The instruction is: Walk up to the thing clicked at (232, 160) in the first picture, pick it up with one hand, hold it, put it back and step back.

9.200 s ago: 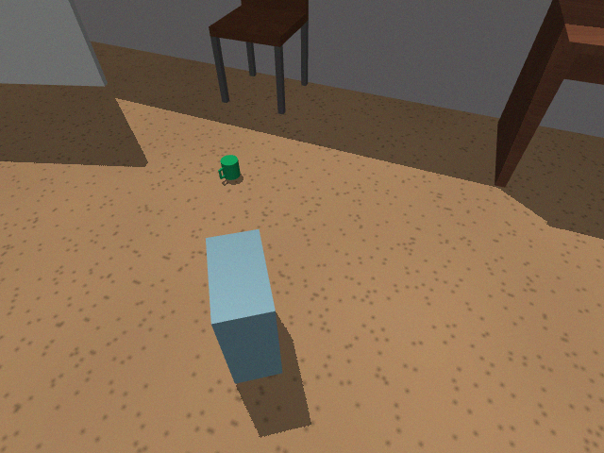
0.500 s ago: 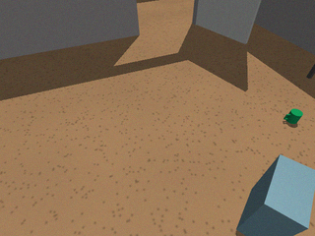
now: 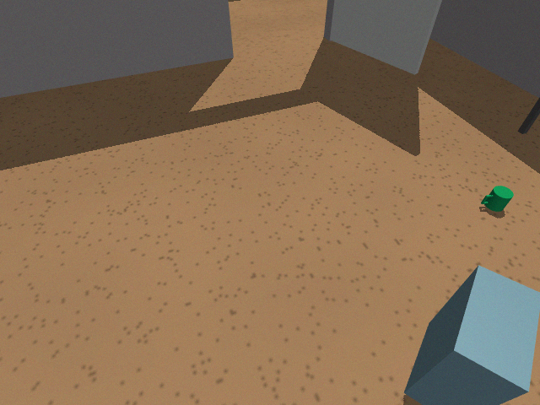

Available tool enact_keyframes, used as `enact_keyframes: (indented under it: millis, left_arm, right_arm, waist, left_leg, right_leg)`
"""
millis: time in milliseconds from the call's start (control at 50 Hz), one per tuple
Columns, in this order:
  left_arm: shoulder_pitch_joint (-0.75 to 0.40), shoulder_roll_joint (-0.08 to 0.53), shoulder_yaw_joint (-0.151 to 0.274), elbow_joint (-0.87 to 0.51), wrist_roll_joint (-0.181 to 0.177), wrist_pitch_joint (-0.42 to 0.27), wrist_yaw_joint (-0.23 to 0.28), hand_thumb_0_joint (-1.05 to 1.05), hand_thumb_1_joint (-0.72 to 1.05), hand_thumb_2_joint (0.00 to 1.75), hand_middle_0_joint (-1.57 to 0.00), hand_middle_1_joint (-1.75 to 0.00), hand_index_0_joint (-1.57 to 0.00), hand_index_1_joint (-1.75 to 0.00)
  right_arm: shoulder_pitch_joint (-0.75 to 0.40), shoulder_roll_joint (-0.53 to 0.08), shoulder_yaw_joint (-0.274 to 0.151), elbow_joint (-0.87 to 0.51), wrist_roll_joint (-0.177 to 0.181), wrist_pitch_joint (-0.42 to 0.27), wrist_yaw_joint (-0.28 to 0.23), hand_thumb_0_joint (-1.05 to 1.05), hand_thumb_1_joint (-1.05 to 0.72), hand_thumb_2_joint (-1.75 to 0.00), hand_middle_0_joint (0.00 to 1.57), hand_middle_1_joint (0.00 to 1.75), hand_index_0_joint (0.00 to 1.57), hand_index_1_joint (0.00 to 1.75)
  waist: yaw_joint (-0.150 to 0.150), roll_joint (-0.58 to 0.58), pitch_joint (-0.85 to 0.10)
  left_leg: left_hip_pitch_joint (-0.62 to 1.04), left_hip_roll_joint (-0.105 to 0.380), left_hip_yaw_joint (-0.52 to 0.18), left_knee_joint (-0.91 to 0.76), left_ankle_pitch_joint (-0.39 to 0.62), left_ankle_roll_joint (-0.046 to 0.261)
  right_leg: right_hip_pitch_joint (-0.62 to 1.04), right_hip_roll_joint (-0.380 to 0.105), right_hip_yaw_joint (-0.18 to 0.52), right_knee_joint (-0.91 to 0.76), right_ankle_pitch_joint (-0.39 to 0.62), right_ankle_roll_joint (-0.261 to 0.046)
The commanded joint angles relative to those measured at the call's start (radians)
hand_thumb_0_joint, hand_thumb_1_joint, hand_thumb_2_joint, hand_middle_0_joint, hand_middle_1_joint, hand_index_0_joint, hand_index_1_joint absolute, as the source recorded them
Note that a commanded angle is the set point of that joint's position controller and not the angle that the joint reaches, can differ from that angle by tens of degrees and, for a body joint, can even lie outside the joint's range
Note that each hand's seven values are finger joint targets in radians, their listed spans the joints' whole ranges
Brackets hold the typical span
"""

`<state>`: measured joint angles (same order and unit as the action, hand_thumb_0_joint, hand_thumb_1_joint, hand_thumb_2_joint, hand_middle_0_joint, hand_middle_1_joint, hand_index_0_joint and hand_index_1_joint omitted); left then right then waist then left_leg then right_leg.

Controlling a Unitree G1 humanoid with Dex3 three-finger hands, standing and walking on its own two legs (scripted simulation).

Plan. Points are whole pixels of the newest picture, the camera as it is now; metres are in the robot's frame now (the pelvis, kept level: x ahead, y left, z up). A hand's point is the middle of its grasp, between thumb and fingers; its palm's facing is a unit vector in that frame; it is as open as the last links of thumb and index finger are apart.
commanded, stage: walk up
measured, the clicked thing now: (495, 198) +1.15 -1.16 -0.73
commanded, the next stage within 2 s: stand in 0.04 s
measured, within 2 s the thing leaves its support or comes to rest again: neither
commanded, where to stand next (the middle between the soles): +0.04 -0.01 m, yaw +3 degrees
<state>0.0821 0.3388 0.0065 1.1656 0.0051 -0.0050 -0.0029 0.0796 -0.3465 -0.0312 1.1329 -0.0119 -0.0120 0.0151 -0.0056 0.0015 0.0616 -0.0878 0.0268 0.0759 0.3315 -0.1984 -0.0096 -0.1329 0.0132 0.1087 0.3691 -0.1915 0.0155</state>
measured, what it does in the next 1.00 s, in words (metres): stands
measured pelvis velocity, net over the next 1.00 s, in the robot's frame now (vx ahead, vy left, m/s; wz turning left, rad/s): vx -0.01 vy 0.00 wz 0.04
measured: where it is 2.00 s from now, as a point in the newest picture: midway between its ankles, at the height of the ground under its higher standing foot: outside the picture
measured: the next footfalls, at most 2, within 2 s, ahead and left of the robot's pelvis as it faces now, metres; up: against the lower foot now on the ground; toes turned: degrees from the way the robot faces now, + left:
none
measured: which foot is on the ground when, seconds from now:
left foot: down 0.00-1.00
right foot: down 0.00-1.00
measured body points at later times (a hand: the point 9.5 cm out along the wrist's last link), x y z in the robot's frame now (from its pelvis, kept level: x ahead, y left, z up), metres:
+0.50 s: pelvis -0.01 +0.00 +0.00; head +0.00 -0.01 +0.45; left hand +0.07 +0.30 -0.13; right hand +0.08 -0.30 -0.13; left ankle -0.01 +0.12 -0.75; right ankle +0.01 -0.13 -0.75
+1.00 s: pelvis -0.01 +0.00 +0.00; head +0.00 +0.00 +0.45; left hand +0.05 +0.30 -0.13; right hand +0.07 -0.30 -0.13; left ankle -0.01 +0.12 -0.75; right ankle +0.01 -0.13 -0.75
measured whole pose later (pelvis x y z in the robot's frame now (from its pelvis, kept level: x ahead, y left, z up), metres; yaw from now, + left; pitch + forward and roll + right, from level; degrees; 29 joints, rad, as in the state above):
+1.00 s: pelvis -0.01 +0.00 +0.00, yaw +2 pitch -3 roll +0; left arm 0.12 0.35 -0.01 1.13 0.01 -0.01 0.00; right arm 0.11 -0.35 -0.02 1.14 -0.01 0.00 0.02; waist -0.01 0.00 0.06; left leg -0.10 0.02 0.04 0.32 -0.17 -0.01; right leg -0.12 0.00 0.07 0.33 -0.16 0.02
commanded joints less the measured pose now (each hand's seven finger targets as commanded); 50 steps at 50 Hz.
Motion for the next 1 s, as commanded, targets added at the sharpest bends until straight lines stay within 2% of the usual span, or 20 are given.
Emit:
enact_keyframes:
  millis: [0, 20, 140, 200, 300, 340, 420, 500, 580, 660, 920, 980]
  left_arm:
    - [-0.068, 0.209, 0.040, -0.066, 0.000, -0.026, 0.015, 0.00, 0.90, 0.90, -0.20, -0.30, -0.20, -0.30]
    - [-0.065, 0.220, 0.040, -0.075, 0.002, -0.029, 0.015, 0.00, 0.90, 0.90, -0.20, -0.30, -0.20, -0.30]
    - [-0.041, 0.214, 0.039, -0.076, 0.000, -0.029, 0.016, 0.00, 0.90, 0.90, -0.20, -0.30, -0.20, -0.30]
    - [-0.056, 0.218, 0.038, -0.085, -0.001, -0.027, 0.017, 0.00, 0.90, 0.90, -0.20, -0.30, -0.20, -0.30]
    - [-0.049, 0.220, 0.035, -0.090, 0.002, -0.028, 0.016, 0.00, 0.90, 0.90, -0.20, -0.30, -0.20, -0.30]
    - [-0.048, 0.224, 0.035, -0.091, 0.003, -0.030, 0.016, 0.00, 0.90, 0.90, -0.20, -0.30, -0.20, -0.30]
    - [-0.040, 0.222, 0.035, -0.092, 0.001, -0.027, 0.013, 0.00, 0.90, 0.90, -0.20, -0.30, -0.20, -0.30]
    - [-0.034, 0.226, 0.034, -0.089, 0.003, -0.027, 0.013, 0.00, 0.90, 0.90, -0.20, -0.30, -0.20, -0.30]
    - [-0.025, 0.223, 0.032, -0.093, 0.002, -0.028, 0.011, 0.00, 0.90, 0.90, -0.20, -0.30, -0.20, -0.30]
    - [-0.031, 0.226, 0.031, -0.095, 0.004, -0.028, 0.012, 0.00, 0.90, 0.90, -0.20, -0.30, -0.20, -0.30]
    - [-0.010, 0.230, 0.026, -0.101, 0.002, -0.029, 0.013, 0.00, 0.90, 0.90, -0.20, -0.30, -0.20, -0.30]
    - [-0.007, 0.230, 0.026, -0.100, 0.002, -0.026, 0.013, 0.00, 0.90, 0.90, -0.20, -0.30, -0.20, -0.30]
  right_arm:
    - [-0.054, -0.218, -0.037, -0.060, -0.001, -0.021, -0.017, 0.00, -0.90, -0.90, 0.20, 0.30, 0.20, 0.30]
    - [-0.066, -0.214, -0.032, -0.062, 0.003, -0.018, -0.020, 0.00, -0.90, -0.90, 0.20, 0.30, 0.20, 0.30]
    - [-0.061, -0.217, -0.029, -0.056, 0.006, -0.016, -0.021, 0.00, -0.90, -0.90, 0.20, 0.30, 0.20, 0.30]
    - [-0.054, -0.211, -0.025, -0.052, 0.003, -0.015, -0.022, 0.00, -0.90, -0.90, 0.20, 0.30, 0.20, 0.30]
    - [-0.056, -0.215, -0.023, -0.052, 0.004, -0.010, -0.017, 0.00, -0.90, -0.90, 0.20, 0.30, 0.20, 0.30]
    - [-0.054, -0.214, -0.023, -0.051, 0.002, -0.012, -0.016, 0.00, -0.90, -0.90, 0.20, 0.30, 0.20, 0.30]
    - [-0.051, -0.220, -0.022, -0.048, 0.002, -0.013, -0.016, 0.00, -0.90, -0.90, 0.20, 0.30, 0.20, 0.30]
    - [-0.051, -0.215, -0.022, -0.050, 0.002, -0.012, -0.014, 0.00, -0.90, -0.90, 0.20, 0.30, 0.20, 0.30]
    - [-0.043, -0.221, -0.022, -0.048, 0.001, -0.013, -0.013, 0.00, -0.90, -0.90, 0.20, 0.30, 0.20, 0.30]
    - [-0.032, -0.217, -0.020, -0.049, 0.002, -0.013, -0.013, 0.00, -0.90, -0.90, 0.20, 0.30, 0.20, 0.30]
    - [-0.019, -0.225, -0.019, -0.048, 0.003, -0.013, -0.016, 0.00, -0.90, -0.90, 0.20, 0.30, 0.20, 0.30]
    - [-0.019, -0.222, -0.016, -0.049, 0.003, -0.014, -0.016, 0.00, -0.90, -0.90, 0.20, 0.30, 0.20, 0.30]
  waist:
    - [-0.010, -0.004, -0.088]
    - [-0.006, -0.014, -0.091]
    - [-0.006, -0.004, -0.133]
    - [-0.010, -0.008, -0.103]
    - [-0.008, -0.004, -0.096]
    - [-0.009, -0.016, -0.096]
    - [-0.004, 0.006, -0.068]
    - [-0.005, -0.016, -0.066]
    - [-0.002, 0.004, -0.068]
    - [-0.008, -0.005, -0.071]
    - [-0.004, 0.000, -0.096]
    - [-0.001, 0.000, -0.067]
  left_leg:
    - [0.049, 0.119, -0.083, -0.054, 0.079, 0.042]
    - [0.059, 0.125, -0.113, -0.053, 0.168, 0.033]
    - [0.089, 0.125, -0.109, -0.047, 0.215, 0.032]
    - [0.061, 0.117, -0.109, -0.057, 0.163, 0.024]
    - [0.045, 0.117, -0.113, -0.063, 0.096, 0.029]
    - [0.051, 0.116, -0.114, -0.063, 0.107, 0.028]
    - [0.029, 0.113, -0.119, -0.082, 0.037, 0.025]
    - [0.031, 0.113, -0.129, -0.084, 0.033, 0.025]
    - [0.016, 0.113, -0.132, -0.081, 0.018, 0.030]
    - [0.017, 0.110, -0.134, -0.080, 0.036, 0.027]
    - [0.033, 0.114, -0.133, -0.058, 0.101, 0.032]
    - [0.010, 0.109, -0.134, -0.073, 0.078, 0.030]
  right_leg:
    - [-0.034, -0.100, 0.052, -0.049, 0.189, -0.031]
    - [-0.028, -0.111, 0.050, -0.050, 0.242, -0.030]
    - [0.010, -0.118, 0.039, -0.058, 0.284, -0.029]
    - [0.001, -0.120, 0.042, -0.076, 0.236, -0.029]
    - [-0.002, -0.123, 0.041, -0.096, 0.178, -0.027]
    - [-0.011, -0.125, 0.042, -0.098, 0.186, -0.027]
    - [-0.029, -0.121, 0.046, -0.109, 0.123, -0.031]
    - [-0.040, -0.114, 0.038, -0.108, 0.085, -0.029]
    - [-0.025, -0.120, 0.043, -0.109, 0.090, -0.031]
    - [-0.032, -0.120, 0.040, -0.105, 0.100, -0.030]
    - [-0.009, -0.128, 0.037, -0.093, 0.155, -0.034]
    - [-0.016, -0.124, 0.034, -0.097, 0.137, -0.033]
